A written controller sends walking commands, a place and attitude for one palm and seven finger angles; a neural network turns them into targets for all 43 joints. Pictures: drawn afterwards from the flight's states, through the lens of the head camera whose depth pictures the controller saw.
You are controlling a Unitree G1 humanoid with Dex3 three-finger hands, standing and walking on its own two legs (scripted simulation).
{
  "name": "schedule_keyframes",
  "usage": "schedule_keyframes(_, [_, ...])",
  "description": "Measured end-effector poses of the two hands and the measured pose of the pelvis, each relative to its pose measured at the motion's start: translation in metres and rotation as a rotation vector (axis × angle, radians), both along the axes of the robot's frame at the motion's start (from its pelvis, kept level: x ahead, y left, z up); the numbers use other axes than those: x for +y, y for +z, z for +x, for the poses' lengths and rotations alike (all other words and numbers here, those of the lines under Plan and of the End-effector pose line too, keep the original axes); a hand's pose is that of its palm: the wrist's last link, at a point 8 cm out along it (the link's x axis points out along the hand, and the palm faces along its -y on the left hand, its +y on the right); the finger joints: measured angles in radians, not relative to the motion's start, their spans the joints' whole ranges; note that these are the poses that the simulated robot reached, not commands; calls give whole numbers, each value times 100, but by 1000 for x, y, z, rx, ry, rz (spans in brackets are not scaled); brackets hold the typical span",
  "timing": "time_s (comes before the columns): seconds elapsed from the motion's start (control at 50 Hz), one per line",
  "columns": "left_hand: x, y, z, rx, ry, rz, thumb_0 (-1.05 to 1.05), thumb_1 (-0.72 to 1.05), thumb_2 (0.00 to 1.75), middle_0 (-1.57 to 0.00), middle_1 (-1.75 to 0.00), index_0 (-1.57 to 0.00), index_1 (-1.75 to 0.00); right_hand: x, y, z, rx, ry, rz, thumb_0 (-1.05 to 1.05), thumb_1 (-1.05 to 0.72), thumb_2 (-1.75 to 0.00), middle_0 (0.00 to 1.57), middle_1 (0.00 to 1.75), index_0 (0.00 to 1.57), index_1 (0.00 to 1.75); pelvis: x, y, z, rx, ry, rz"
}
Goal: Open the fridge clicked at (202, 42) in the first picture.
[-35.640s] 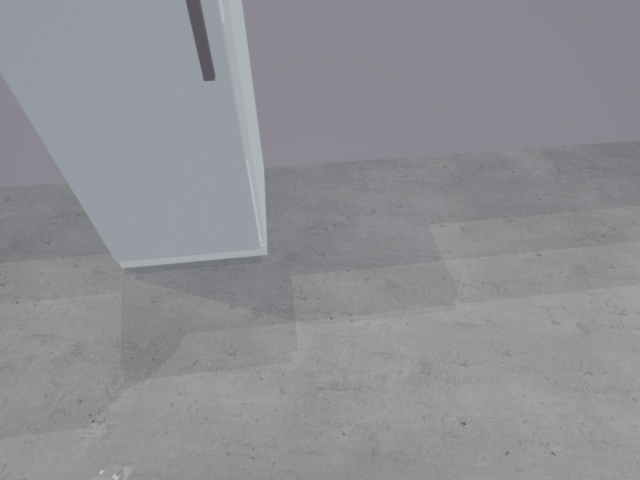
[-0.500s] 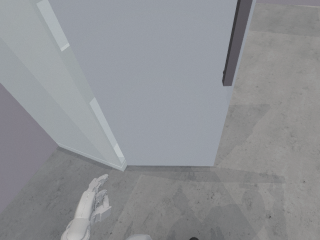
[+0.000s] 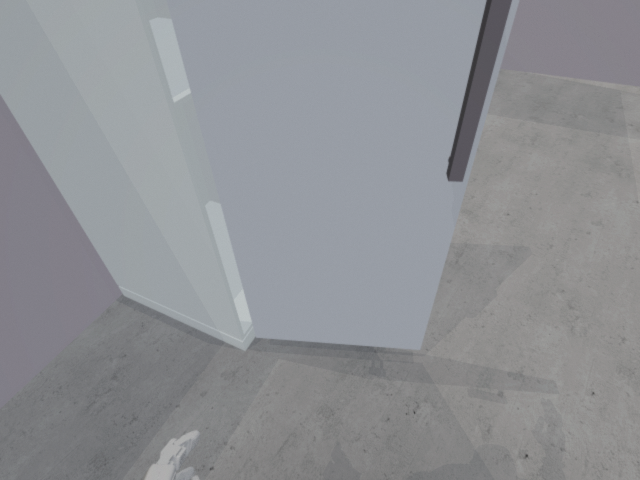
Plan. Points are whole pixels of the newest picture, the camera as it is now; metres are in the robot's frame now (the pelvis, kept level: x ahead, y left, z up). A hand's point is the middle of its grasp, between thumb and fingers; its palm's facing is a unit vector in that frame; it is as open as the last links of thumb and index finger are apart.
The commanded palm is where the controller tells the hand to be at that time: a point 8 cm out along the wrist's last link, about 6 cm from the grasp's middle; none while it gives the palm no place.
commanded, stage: stop stepping back and stand still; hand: right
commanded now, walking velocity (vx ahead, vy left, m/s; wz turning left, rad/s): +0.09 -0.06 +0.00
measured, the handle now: (474, 82) +0.68 -0.17 +0.22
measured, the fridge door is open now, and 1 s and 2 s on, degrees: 70 70 70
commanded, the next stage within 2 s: let the arm hang, fingers relaxed in 0.68 s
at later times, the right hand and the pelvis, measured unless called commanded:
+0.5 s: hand out of the picture +0.23 -0.27 +0.18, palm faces +0.45 +0.77 -0.45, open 7.4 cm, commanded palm +0.17 -0.31 +0.19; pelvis +0.03 -0.01 +0.00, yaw -1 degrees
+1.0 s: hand out of the picture +0.15 -0.25 -0.12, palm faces +0.01 +0.95 -0.33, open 7.4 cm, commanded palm none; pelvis +0.02 -0.03 +0.00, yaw -2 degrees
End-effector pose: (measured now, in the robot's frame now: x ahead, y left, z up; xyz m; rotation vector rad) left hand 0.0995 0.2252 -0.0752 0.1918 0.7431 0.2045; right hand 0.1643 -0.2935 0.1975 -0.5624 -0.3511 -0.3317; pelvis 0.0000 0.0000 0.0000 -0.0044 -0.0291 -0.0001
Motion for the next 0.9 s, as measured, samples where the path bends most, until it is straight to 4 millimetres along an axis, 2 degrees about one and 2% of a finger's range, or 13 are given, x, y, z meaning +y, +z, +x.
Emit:
schedule_keyframes(0.08, [1,-19,4,71,-58,-13,1,90,90,-20,-30,-20,-30,1,7,-15,-18,-26,-65,1,-88,-90,22,31,21,30,3,-6,-2,-2,-6,1])
schedule_keyframes(0.16, [5,-17,14,100,-71,4,2,90,90,-21,-30,-20,-30,-13,1,-18,-14,-114,23,1,-88,-90,22,31,21,30,-2,1,4,-2,-5,-10])
schedule_keyframes(0.28, [6,-5,50,-2,-76,57,2,90,90,-20,-30,-20,-30,-22,-20,-2,9,-134,96,1,-88,-90,21,31,21,30,-11,-5,11,-19,-10,-4])
schedule_keyframes(0.38, [-5,9,79,-76,-101,20,2,90,90,-20,-30,-20,-30,-13,-11,10,27,-108,53,2,-88,-90,21,31,21,30,-7,1,21,-10,-19,-2])
schedule_keyframes(0.48, [-11,12,100,-84,-127,-2,1,90,90,-20,-30,-20,-30,-10,-3,18,38,-89,25,1,-88,-90,21,31,21,30,-6,4,31,11,-17,12])
schedule_keyframes(0.62, [-12,14,109,-58,-103,10,1,90,90,-20,-30,-20,-30,-22,-13,30,110,-112,56,1,-88,-90,22,31,21,30,-13,9,40,14,-6,7])
schedule_keyframes(0.78, [-14,18,102,-37,-85,34,1,90,90,-20,-30,-20,-30,-27,-19,35,141,-94,79,1,-88,-90,22,31,21,30,-21,11,39,21,-1,13])
schedule_keyframes(0.8, [-14,15,101,-34,-102,27,1,90,90,-20,-30,-20,-30,-28,-25,37,162,-80,67,1,-88,-90,21,31,21,30,-22,10,37,28,-10,16])
schedule_keyframes(0.82, [-12,9,100,-14,-124,19,1,90,90,-20,-30,-20,-30,-31,-42,42,228,-69,71,1,-89,-90,21,31,21,30,-24,9,35,35,-20,16])
schedule_keyframes(0.86, [-7,-7,96,51,-148,14,1,90,90,-20,-30,-20,-30,-38,-93,50,441,-79,124,1,-89,-90,21,30,20,30,-29,4,30,47,-33,12])
schedule_keyframes(0.9, [-2,-20,88,112,-145,14,1,90,90,-20,-30,-20,-30,-39,-155,45,694,-116,206,0,-89,-90,20,30,20,30,-32,0,26,49,-38,7])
